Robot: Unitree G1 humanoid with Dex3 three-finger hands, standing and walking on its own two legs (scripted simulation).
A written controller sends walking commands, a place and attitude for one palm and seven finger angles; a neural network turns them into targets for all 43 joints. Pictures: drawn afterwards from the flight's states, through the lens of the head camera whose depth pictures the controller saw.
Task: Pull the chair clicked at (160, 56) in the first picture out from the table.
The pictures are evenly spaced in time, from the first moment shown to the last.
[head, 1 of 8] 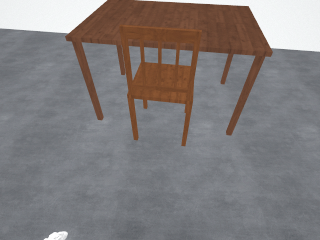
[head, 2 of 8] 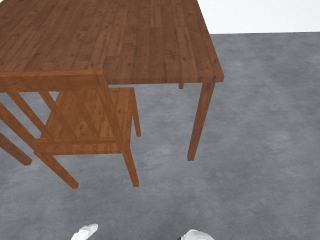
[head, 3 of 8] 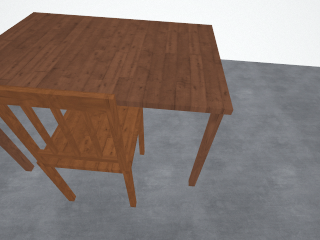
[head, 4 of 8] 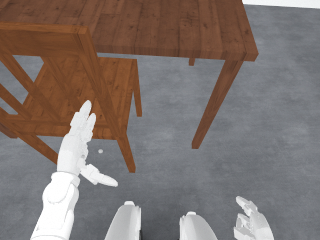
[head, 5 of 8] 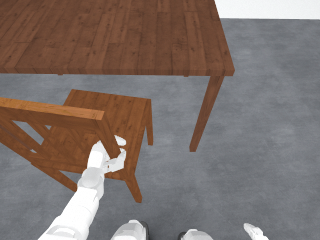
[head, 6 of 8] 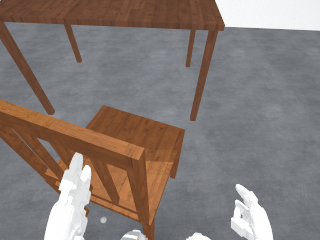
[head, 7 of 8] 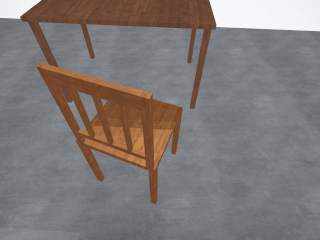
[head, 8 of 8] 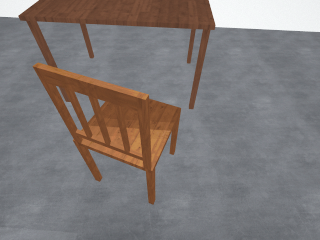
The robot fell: no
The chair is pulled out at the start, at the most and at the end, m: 0.00 0.62 0.61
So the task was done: yes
